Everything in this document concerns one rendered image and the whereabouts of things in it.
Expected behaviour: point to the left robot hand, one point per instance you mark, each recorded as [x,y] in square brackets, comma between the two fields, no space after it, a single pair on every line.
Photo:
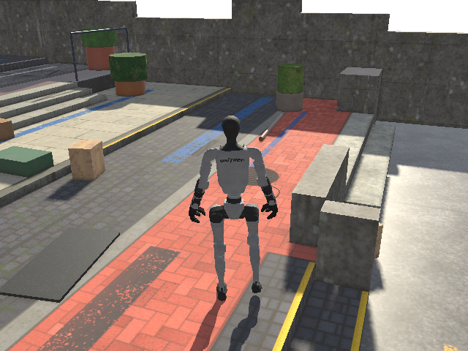
[193,212]

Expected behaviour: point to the robot right forearm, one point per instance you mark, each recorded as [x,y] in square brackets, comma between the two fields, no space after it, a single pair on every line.
[268,192]

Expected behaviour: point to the right robot hand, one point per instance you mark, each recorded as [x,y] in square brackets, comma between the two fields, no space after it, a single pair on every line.
[268,208]

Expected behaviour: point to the right robot upper arm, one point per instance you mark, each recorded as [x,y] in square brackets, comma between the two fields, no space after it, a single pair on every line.
[259,165]

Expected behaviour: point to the left robot upper arm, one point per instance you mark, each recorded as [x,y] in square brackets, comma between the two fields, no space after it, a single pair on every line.
[205,168]

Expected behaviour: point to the right robot thigh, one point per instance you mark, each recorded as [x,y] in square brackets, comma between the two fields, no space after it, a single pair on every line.
[251,214]

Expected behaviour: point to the robot left forearm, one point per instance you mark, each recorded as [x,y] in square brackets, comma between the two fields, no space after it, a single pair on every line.
[197,197]

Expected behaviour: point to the robot left foot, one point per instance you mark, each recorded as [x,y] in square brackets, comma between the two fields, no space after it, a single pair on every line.
[222,294]

